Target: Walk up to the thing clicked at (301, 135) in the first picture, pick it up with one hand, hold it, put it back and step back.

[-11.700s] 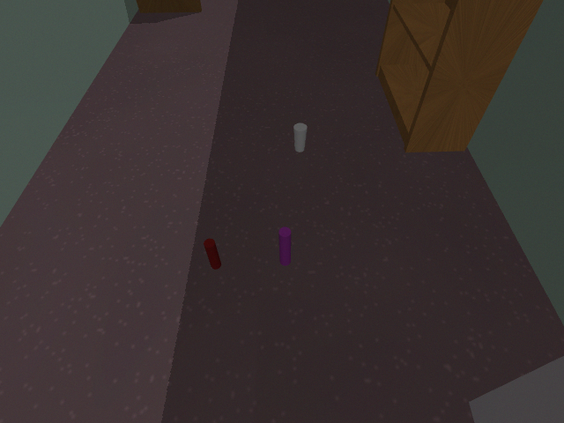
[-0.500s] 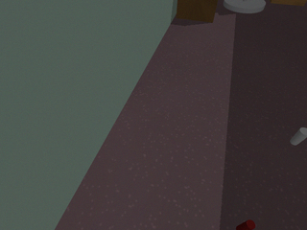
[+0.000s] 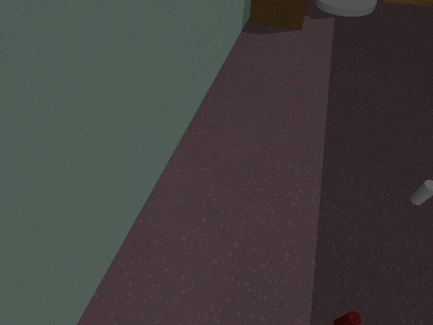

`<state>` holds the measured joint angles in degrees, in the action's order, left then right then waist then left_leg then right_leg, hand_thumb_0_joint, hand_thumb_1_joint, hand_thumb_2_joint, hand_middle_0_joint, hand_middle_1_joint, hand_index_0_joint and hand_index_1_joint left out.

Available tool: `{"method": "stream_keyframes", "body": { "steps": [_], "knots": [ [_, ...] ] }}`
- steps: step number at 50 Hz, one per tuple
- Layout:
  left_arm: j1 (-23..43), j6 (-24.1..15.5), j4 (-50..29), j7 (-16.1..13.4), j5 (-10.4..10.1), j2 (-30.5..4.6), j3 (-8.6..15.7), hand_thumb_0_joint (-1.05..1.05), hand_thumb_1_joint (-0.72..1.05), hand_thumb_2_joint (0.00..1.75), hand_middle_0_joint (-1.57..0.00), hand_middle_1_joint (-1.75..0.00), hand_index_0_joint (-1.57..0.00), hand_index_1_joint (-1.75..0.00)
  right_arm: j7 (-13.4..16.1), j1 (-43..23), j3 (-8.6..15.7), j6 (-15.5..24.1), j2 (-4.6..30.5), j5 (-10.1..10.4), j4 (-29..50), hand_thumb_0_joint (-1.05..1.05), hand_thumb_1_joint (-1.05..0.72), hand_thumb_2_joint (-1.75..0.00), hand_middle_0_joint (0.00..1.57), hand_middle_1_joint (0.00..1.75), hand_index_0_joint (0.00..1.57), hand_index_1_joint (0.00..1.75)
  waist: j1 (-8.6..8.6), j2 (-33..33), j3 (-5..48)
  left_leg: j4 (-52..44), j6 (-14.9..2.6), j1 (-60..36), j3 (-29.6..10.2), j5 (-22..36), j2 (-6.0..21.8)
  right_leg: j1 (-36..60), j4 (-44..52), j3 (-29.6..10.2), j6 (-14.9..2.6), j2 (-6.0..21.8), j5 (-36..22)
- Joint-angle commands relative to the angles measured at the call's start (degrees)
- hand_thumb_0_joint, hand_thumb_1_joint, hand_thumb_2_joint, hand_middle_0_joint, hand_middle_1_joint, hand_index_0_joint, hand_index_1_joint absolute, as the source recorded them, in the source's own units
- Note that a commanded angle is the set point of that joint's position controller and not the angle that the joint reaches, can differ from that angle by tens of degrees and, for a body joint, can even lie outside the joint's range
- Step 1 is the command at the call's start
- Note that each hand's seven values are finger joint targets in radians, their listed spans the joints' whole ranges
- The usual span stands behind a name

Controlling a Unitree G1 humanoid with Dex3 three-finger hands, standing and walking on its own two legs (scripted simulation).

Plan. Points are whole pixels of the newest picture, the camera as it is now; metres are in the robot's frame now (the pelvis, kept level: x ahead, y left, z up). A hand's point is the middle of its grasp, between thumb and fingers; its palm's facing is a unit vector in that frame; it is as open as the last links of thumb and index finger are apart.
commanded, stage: stand
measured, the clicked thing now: (423, 193) +0.82 -1.06 -0.71
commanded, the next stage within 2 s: walk up in 0.54 s
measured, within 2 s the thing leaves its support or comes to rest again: neither
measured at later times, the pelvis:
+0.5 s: pelvis +0.00 +0.00 +0.00, yaw +0 degrees
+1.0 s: pelvis +0.10 -0.05 -0.01, yaw +0 degrees
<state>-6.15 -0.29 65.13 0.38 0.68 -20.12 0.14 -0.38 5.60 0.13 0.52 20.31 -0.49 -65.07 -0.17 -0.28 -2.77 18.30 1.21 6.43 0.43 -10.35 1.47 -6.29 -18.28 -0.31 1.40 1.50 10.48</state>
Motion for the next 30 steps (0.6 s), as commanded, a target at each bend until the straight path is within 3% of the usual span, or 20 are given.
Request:
{"method": "stream_keyframes", "body": {
  "steps": [1,18,22,26,27,28,29,30],
  "knots": [
    [1.3,-1.5,-3.3,-0.9,-0.2,-12.6,2.1,0.0,0.9,0.9,-0.2,-0.3,-0.2,-0.3,0.6,-1.7,2.2,1.1,12.0,0.0,3.3,0.0,-0.9,-0.9,0.2,0.3,0.2,0.3,0.08,0.6,5.0,-2.2,-1.96,-2.2,-4.3,9.7,6.4,0.6,2.3,-4.6,-2.23,6.2,-10.3],
    [1.1,-1.4,-3.5,-1.0,0.0,-12.1,2.1,0.0,0.9,0.9,-0.2,-0.3,-0.2,-0.3,0.7,-2.0,2.4,1.0,12.3,0.1,4.0,0.0,-0.9,-0.9,0.2,0.3,0.2,0.3,0.23,0.1,4.3,-2.0,-2.25,-1.8,-4.3,8.4,6.3,0.5,3.0,-4.4,-2.06,6.2,-9.7],
    [1.2,-1.4,-3.4,-0.9,-0.2,-12.3,2.2,0.0,0.9,0.9,-0.2,-0.3,-0.2,-0.3,0.6,-1.8,2.4,0.9,12.2,0.0,3.9,0.0,-0.9,-0.9,0.2,0.3,0.2,0.3,0.15,0.2,3.6,-2.6,-2.04,-1.3,-4.6,6.5,6.2,0.1,3.0,-4.5,-2.1,6.0,-7.0],
    [1.0,-1.5,-3.6,-0.9,-0.1,-12.6,2.3,0.0,0.9,0.9,-0.2,-0.3,-0.2,-0.3,0.6,-1.6,2.4,1.0,11.9,0.0,3.9,0.0,-0.9,-0.9,0.2,0.3,0.2,0.3,0.06,0.4,4.5,-2.3,-2.1,-1.7,-4.5,8.1,6.2,0.6,2.8,-4.7,-2.21,6.2,-9.2],
    [-1.6,-2.0,-6.7,0.4,0.6,-15.9,4.9,0.0,0.9,0.9,-0.2,-0.3,-0.2,-0.3,-0.5,2.8,5.2,1.6,15.6,-0.8,6.3,0.0,-0.9,-0.9,0.2,0.3,0.2,0.3,-0.25,0.2,9.6,0.8,-5.77,-4.0,-4.2,-18.4,3.5,1.5,-2.0,-3.1,-4.52,2.3,16.8],
    [-1.4,-1.8,-6.5,0.9,1.2,-15.5,5.1,0.0,0.9,0.9,-0.2,-0.3,-0.2,-0.3,-0.9,4.6,5.8,1.6,16.6,-1.3,5.7,0.0,-0.9,-0.9,0.2,0.3,0.2,0.3,-0.66,-2.5,5.2,-1.1,-6.97,-2.0,-7.8,-29.3,5.2,-5.7,-5.5,-3.5,-5.05,2.0,25.7],
    [1.7,-1.7,-7.8,1.3,1.5,-14.5,5.3,0.0,0.9,0.9,-0.2,-0.3,-0.2,-0.3,-0.9,4.9,6.5,1.5,17.1,-1.4,6.2,0.0,-0.9,-0.9,0.2,0.3,0.2,0.3,-2.04,-4.8,-0.6,-4.6,-8.85,-1.3,-12.3,-33.4,8.4,-14.3,-10.4,-1.2,-4.46,0.4,24.6],
    [2.9,-1.5,-9.1,1.7,1.4,-13.0,5.2,0.0,0.9,0.9,-0.2,-0.3,-0.2,-0.3,-1.1,5.4,7.3,1.5,18.2,-1.4,6.9,0.0,-0.9,-0.9,0.2,0.3,0.2,0.3,-2.55,-8.2,-5.1,-9.5,-11.7,-1.2,-17.9,-34.4,13.8,-20.0,-19.0,2.3,-3.35,-1.4,18.0]
  ]
}}
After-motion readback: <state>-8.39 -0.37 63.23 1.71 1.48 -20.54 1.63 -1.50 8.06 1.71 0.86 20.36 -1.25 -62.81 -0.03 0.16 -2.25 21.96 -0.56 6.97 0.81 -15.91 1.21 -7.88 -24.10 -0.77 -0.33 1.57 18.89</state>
